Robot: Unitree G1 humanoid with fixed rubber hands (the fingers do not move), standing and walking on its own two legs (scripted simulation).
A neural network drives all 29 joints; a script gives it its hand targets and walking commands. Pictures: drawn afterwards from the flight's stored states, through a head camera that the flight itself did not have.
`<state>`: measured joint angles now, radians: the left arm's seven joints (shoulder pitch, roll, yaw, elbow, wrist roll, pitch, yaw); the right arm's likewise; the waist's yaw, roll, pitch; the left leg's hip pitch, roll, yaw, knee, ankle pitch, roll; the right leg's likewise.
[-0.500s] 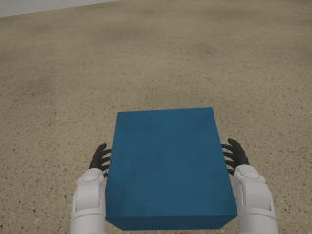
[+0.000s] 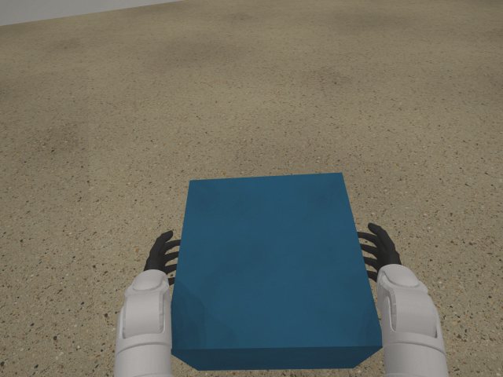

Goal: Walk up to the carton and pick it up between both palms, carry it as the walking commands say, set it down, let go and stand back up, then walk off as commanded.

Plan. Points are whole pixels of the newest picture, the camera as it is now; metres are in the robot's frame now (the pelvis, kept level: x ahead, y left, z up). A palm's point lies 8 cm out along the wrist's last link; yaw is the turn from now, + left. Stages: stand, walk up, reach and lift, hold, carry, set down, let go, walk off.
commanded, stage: hold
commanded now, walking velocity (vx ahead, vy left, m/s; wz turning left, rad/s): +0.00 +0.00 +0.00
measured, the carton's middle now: (269, 272) +0.33 +0.00 -0.03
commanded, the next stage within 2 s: carry in 0.22 s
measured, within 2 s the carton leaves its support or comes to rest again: neither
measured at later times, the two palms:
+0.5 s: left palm (195, 230) +0.35 +0.13 +0.07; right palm (421, 237) +0.32 -0.24 +0.08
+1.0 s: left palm (245, 147) +0.56 +0.04 +0.09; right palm (431, 155) +0.49 -0.31 +0.11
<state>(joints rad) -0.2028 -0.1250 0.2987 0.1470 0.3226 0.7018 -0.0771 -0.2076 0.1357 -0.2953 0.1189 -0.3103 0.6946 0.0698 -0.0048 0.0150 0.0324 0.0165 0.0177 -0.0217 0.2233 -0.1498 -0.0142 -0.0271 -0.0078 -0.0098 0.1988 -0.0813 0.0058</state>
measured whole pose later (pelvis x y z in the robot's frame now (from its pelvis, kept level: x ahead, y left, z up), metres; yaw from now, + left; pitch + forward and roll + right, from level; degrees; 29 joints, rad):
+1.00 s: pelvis +0.30 -0.10 +0.00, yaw -8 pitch +5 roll -2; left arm 0.00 -0.11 0.16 -0.52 0.11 1.23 0.06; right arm 0.04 0.13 -0.18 -0.58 -0.09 1.18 -0.05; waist -0.03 0.00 -0.15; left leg -0.20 0.09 0.26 0.33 -0.22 0.02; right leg -0.50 -0.06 -0.08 0.95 -0.28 0.00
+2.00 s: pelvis +0.94 -0.34 +0.00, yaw -8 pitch +4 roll -1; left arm -0.03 -0.13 0.15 -0.49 0.14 1.17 0.08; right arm 0.01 0.13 -0.19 -0.53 -0.09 1.12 -0.05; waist -0.04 -0.02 -0.08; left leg -0.19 0.09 0.28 0.32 -0.19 0.02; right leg -0.54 -0.11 -0.06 0.99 -0.24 0.01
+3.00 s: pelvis +1.59 -0.59 +0.00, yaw -7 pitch +4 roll -2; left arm -0.05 -0.13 0.14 -0.51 0.15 1.17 0.09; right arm -0.01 0.13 -0.17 -0.54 -0.10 1.15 -0.08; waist -0.04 -0.01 -0.09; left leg -0.08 0.14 0.27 0.27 -0.25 -0.05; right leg -0.55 -0.12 -0.10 0.65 -0.13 0.01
